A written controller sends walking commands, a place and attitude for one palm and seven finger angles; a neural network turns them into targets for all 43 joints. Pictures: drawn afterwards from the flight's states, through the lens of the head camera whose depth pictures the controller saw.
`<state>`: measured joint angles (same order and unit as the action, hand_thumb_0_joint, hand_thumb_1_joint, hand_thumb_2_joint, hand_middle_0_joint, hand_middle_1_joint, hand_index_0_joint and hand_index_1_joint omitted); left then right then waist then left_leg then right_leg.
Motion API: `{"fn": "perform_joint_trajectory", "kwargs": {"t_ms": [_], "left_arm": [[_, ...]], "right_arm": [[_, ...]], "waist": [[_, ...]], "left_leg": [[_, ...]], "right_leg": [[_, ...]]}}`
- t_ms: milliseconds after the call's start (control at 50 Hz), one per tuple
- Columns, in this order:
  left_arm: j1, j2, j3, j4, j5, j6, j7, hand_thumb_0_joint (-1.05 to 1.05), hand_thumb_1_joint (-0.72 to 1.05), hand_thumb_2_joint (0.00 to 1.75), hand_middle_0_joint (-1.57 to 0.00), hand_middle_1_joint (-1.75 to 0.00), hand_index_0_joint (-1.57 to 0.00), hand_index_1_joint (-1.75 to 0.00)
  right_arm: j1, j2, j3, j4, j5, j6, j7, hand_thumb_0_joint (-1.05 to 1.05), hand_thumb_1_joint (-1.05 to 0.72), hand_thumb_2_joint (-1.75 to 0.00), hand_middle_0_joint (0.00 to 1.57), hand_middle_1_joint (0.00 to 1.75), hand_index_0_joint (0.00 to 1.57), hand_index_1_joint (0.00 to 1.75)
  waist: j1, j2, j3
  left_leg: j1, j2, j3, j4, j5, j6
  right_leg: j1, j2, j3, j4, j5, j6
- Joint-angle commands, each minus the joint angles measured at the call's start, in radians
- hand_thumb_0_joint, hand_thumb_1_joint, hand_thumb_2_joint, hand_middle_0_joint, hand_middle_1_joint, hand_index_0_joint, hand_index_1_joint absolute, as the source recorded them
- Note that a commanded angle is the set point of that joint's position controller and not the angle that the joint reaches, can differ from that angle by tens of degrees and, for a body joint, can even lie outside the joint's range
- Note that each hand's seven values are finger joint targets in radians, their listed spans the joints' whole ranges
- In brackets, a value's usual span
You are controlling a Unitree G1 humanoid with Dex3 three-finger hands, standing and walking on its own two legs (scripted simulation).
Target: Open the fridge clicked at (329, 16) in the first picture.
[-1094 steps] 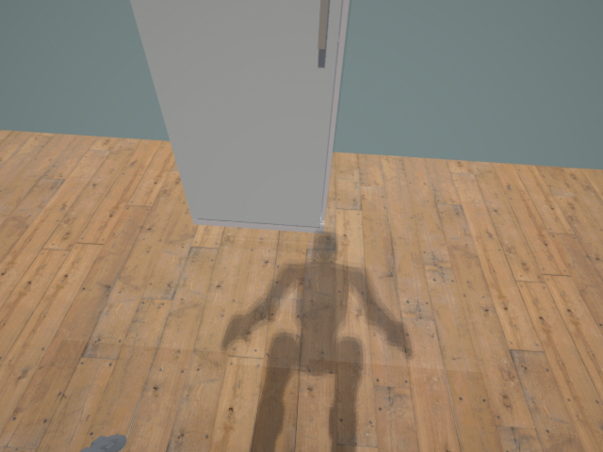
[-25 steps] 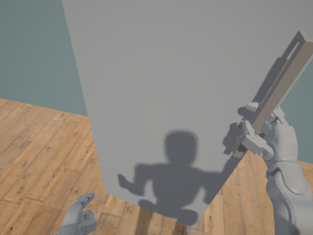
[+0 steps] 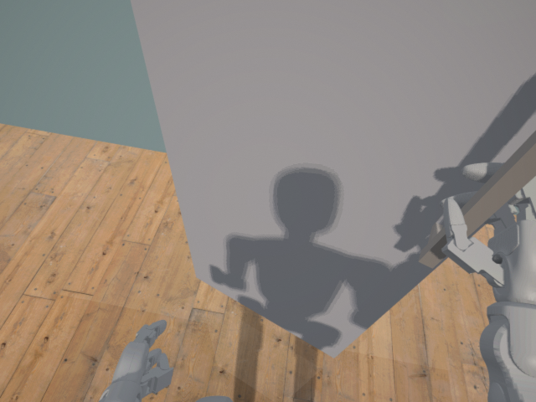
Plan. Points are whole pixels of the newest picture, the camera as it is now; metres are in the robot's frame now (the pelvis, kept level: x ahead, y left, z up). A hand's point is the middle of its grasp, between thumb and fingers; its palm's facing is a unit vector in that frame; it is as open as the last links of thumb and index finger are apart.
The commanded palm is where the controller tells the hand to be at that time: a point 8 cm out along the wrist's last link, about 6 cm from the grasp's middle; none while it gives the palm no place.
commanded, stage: walk backward, drawing the door open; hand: right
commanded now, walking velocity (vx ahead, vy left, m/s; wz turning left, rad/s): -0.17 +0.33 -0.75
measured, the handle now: (502, 173) +0.32 -0.19 +0.25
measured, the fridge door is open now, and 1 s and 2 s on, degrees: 19 51 63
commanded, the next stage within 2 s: stop walking and hold the door back in 1.24 s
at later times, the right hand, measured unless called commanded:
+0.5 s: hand (373, 345) +0.16 -0.06 +0.19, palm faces +0.41 +0.88 -0.23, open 7.1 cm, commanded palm +0.11 -0.09 +0.20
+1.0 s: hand out of the picture +0.10 +0.06 +0.19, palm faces +0.76 +0.60 -0.23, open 6.9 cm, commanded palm +0.04 +0.05 +0.20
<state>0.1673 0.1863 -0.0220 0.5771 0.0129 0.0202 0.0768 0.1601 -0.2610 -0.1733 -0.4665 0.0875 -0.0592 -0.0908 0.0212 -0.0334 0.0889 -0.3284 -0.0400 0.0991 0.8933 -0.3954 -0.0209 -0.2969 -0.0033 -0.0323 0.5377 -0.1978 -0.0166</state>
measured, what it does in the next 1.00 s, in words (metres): steps to the left, turning right: left foot, then right foot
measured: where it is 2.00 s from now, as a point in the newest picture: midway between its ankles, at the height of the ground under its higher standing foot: outside the picture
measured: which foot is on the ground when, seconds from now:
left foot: up 0.00-0.18, down 0.20-0.46, up 0.48-0.72, down 0.74-0.96, up 0.98-1.00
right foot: down 0.00-0.22, up 0.24-0.44, down 0.46-0.74, up 0.76-0.94, down 0.96-1.00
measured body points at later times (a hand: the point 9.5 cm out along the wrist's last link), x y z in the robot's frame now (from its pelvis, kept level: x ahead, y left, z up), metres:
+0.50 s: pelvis -0.07 +0.16 -0.01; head -0.01 +0.14 +0.43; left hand +0.18 +0.32 -0.11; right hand +0.13 -0.10 +0.20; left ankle +0.03 +0.20 -0.71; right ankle -0.12 +0.04 -0.73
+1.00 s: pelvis +0.00 +0.37 -0.02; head +0.05 +0.32 +0.43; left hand +0.29 +0.39 -0.11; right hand +0.06 +0.03 +0.20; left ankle +0.09 +0.40 -0.71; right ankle -0.07 +0.27 -0.73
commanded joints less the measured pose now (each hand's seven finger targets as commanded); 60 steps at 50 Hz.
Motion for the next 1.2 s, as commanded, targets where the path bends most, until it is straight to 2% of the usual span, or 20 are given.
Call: {"fn": "perform_joint_trajectory", "kwargs": {"t_ms": [0, 140, 200, 240, 280, 400, 420, 440, 460, 560, 660, 720, 780, 880, 900, 940, 960, 1060, 1120, 1180], "left_arm": [[-0.13, 0.099, 0.075, -0.133, 0.028, -0.094, -0.018, 0.0, 0.9, 0.9, -0.2, -0.3, -0.2, -0.3], [-0.126, 0.095, 0.069, -0.112, -0.016, -0.159, -0.001, 0.0, 0.9, 0.9, -0.2, -0.3, -0.2, -0.3], [-0.097, 0.049, 0.079, -0.096, -0.021, -0.145, 0.0, 0.0, 0.9, 0.9, -0.2, -0.3, -0.2, -0.3], [-0.12, 0.051, 0.082, -0.096, 0.002, -0.144, 0.024, 0.0, 0.9, 0.9, -0.2, -0.3, -0.2, -0.3], [-0.118, 0.039, 0.06, -0.102, 0.024, -0.144, 0.034, 0.0, 0.9, 0.9, -0.2, -0.3, -0.2, -0.3], [-0.021, 0.066, 0.07, -0.119, 0.011, -0.18, 0.039, 0.0, 0.9, 0.9, -0.2, -0.3, -0.2, -0.3], [0.015, 0.083, 0.08, -0.132, 0.009, -0.181, 0.031, 0.0, 0.9, 0.9, -0.2, -0.3, -0.2, -0.3], [-0.014, 0.146, 0.104, -0.156, 0.023, -0.186, 0.019, 0.0, 0.9, 0.9, -0.2, -0.3, -0.2, -0.3], [-0.029, 0.147, 0.104, -0.144, 0.034, -0.181, -0.005, 0.0, 0.9, 0.9, -0.2, -0.3, -0.2, -0.3], [-0.091, 0.125, 0.11, -0.072, 0.005, -0.184, -0.027, 0.0, 0.9, 0.9, -0.2, -0.3, -0.2, -0.3], [-0.128, 0.113, 0.103, -0.097, -0.03, -0.174, -0.035, 0.0, 0.9, 0.9, -0.2, -0.3, -0.2, -0.3], [-0.131, 0.039, 0.075, -0.108, -0.048, -0.145, -0.034, 0.0, 0.9, 0.9, -0.2, -0.3, -0.2, -0.3], [-0.203, 0.048, 0.087, -0.122, -0.012, -0.15, 0.005, 0.0, 0.9, 0.9, -0.2, -0.3, -0.2, -0.3], [-0.101, 0.038, 0.06, -0.115, 0.005, -0.147, 0.023, 0.0, 0.9, 0.9, -0.2, -0.3, -0.2, -0.3], [-0.065, 0.058, 0.078, -0.115, 0.0, -0.148, 0.027, 0.0, 0.9, 0.9, -0.2, -0.3, -0.2, -0.3], [-0.07, 0.139, 0.098, -0.135, 0.022, -0.164, 0.01, 0.0, 0.9, 0.9, -0.2, -0.3, -0.2, -0.3], [-0.084, 0.131, 0.099, -0.115, 0.026, -0.168, -0.005, 0.0, 0.9, 0.9, -0.2, -0.3, -0.2, -0.3], [-0.095, 0.131, 0.11, -0.07, -0.005, -0.173, -0.014, 0.0, 0.9, 0.9, -0.2, -0.3, -0.2, -0.3], [-0.078, 0.128, 0.103, -0.098, -0.025, -0.18, -0.017, 0.0, 0.9, 0.9, -0.2, -0.3, -0.2, -0.3], [-0.076, 0.064, 0.08, -0.115, -0.046, -0.153, -0.02, 0.0, 0.9, 0.9, -0.2, -0.3, -0.2, -0.3]], "right_arm": [[-0.195, -0.17, -0.127, -0.345, -0.044, -0.109, 0.0, 0.0, -0.9, -0.9, 0.45, 1.4, 0.45, 1.4], [-0.342, -0.139, -0.078, -0.305, -0.033, -0.109, 0.005, 0.0, -0.9, -0.9, 0.45, 1.4, 0.45, 1.4], [-0.383, -0.251, -0.164, -0.353, -0.044, -0.106, -0.017, 0.0, -0.9, -0.9, 0.45, 1.4, 0.45, 1.4], [-0.358, -0.185, -0.108, -0.335, -0.062, -0.094, -0.013, 0.0, -0.9, -0.9, 0.45, 1.4, 0.45, 1.4], [-0.338, -0.153, -0.085, -0.339, -0.065, -0.111, 0.002, 0.0, -0.9, -0.9, 0.45, 1.4, 0.45, 1.4], [-0.412, -0.041, 0.084, -0.338, -0.053, -0.108, 0.019, 0.0, -0.9, -0.9, 0.45, 1.4, 0.45, 1.4], [-0.46, -0.019, 0.125, -0.355, -0.054, -0.112, 0.021, 0.0, -0.9, -0.9, 0.45, 1.4, 0.45, 1.4], [-0.486, -0.009, 0.148, -0.364, -0.06, -0.126, 0.028, 0.0, -0.9, -0.9, 0.45, 1.4, 0.45, 1.4], [-0.492, -0.034, 0.13, -0.319, -0.103, -0.148, 0.038, 0.0, -0.9, -0.9, 0.45, 1.4, 0.45, 1.4], [-0.478, 0.002, 0.121, -0.309, -0.087, -0.128, 0.075, 0.0, -0.9, -0.9, 0.45, 1.4, 0.45, 1.4], [-0.473, -0.031, 0.065, -0.279, -0.058, -0.103, 0.055, 0.0, -0.9, -0.9, 0.45, 1.4, 0.45, 1.4], [-0.49, -0.14, -0.002, -0.32, -0.052, -0.084, 0.035, 0.0, -0.9, -0.9, 0.45, 1.4, 0.45, 1.4], [-0.431, -0.155, -0.048, -0.366, -0.06, -0.094, 0.033, 0.0, -0.9, -0.9, 0.45, 1.4, 0.45, 1.4], [-0.405, -0.105, -0.024, -0.347, -0.037, -0.105, 0.023, 0.0, -0.9, -0.9, 0.45, 1.4, 0.45, 1.4], [-0.393, -0.082, 0.011, -0.32, -0.032, -0.102, 0.021, 0.0, -0.9, -0.9, 0.45, 1.4, 0.45, 1.4], [-0.447, -0.086, 0.021, -0.367, -0.049, -0.131, 0.033, 0.0, -0.9, -0.9, 0.45, 1.4, 0.45, 1.4], [-0.485, -0.119, -0.014, -0.369, -0.069, -0.157, 0.046, 0.0, -0.9, -0.9, 0.45, 1.4, 0.45, 1.4], [-0.421, -0.112, -0.05, -0.315, -0.053, -0.127, 0.043, 0.0, -0.9, -0.9, 0.45, 1.4, 0.45, 1.4], [-0.427, -0.134, -0.087, -0.285, -0.036, -0.124, 0.023, 0.0, -0.9, -0.9, 0.45, 1.4, 0.45, 1.4], [-0.442, -0.264, -0.18, -0.281, -0.033, -0.108, 0.0, 0.0, -0.9, -0.9, 0.45, 1.4, 0.45, 1.4]], "waist": [[-0.022, -0.165, -0.275], [-0.01, -0.264, -0.227], [-0.016, 0.258, -0.309], [-0.022, 0.213, -0.29], [-0.024, 0.123, -0.295], [0.024, 0.133, -0.327], [0.067, 0.023, -0.348], [0.042, -0.238, -0.326], [0.013, -0.145, -0.297], [-0.009, -0.155, -0.247], [-0.01, -0.232, -0.278], [-0.005, 0.204, -0.319], [-0.041, 0.302, -0.253], [0.006, 0.183, -0.32], [0.037, 0.113, -0.318], [0.014, -0.208, -0.349], [0.021, -0.099, -0.324], [-0.019, -0.246, -0.286], [-0.012, -0.272, -0.315], [-0.009, 0.181, -0.33]], "left_leg": [[-0.302, 0.046, -0.268, 0.269, -0.186, -0.016], [0.322, -0.031, -0.038, -0.32, 0.051, -0.028], [0.096, 0.341, -0.336, -0.717, -0.226, 0.135], [0.033, 0.413, -0.337, -0.653, -0.076, 0.211], [0.179, 0.334, -0.101, -0.523, 0.275, 0.196], [0.097, 0.253, 0.019, -0.308, 0.457, 0.127], [-0.138, 0.207, 0.049, -0.097, 0.349, 0.066], [-0.445, 0.08, 0.012, 0.14, -0.073, -0.02], [-0.447, 0.094, -0.137, 0.304, -0.109, -0.023], [-0.228, 0.098, -0.182, 0.158, 0.07, -0.03], [0.202, 0.005, -0.027, -0.329, 0.076, -0.06], [0.265, 0.22, -0.136, -0.597, 0.166, 0.044], [0.147, 0.403, -0.258, -0.561, 0.202, 0.234], [0.12, 0.255, 0.041, -0.276, 0.52, 0.149], [-0.019, 0.251, 0.055, -0.132, 0.433, 0.114], [-0.444, 0.083, -0.085, 0.252, -0.183, -0.027], [-0.392, 0.1, -0.218, 0.309, -0.082, -0.02], [-0.08, 0.089, -0.15, -0.016, 0.039, -0.031], [0.149, 0.017, -0.035, -0.283, 0.038, -0.051], [0.264, 0.217, -0.152, -0.618, 0.159, 0.023]], "right_leg": [[0.346, -0.421, 0.591, -0.14, 0.699, -0.235], [-0.268, -0.132, 0.264, -0.223, -0.307, -0.068], [-0.188, 0.079, -0.029, 0.456, -0.343, 0.071], [-0.211, -0.004, 0.045, 0.796, -0.354, 0.044], [-0.229, -0.035, -0.017, 0.64, -0.328, 0.052], [0.107, -0.063, -0.074, -0.054, -0.145, 0.019], [0.354, -0.186, 0.099, -0.171, 0.055, -0.026], [0.527, -0.509, 0.584, -0.23, 0.503, -0.159], [0.468, -0.604, 0.686, -0.213, 0.643, -0.235], [0.181, -0.351, 0.291, -0.155, 0.221, -0.105], [-0.028, -0.235, 0.235, -0.146, -0.062, -0.058], [-0.165, 0.022, -0.03, 0.314, -0.306, 0.056], [-0.283, -0.034, 0.026, 0.827, -0.441, 0.043], [0.028, -0.031, -0.12, 0.071, -0.193, 0.043], [0.205, -0.09, -0.055, -0.072, -0.046, 0.029], [0.515, -0.607, 0.722, -0.224, 0.577, -0.21], [0.4, -0.607, 0.708, -0.248, 0.383, -0.228], [0.126, -0.323, 0.222, -0.145, 0.167, -0.09], [0.048, -0.257, 0.186, -0.109, 0.057, -0.06], [-0.128, 0.006, -0.027, 0.307, -0.292, 0.054]]}}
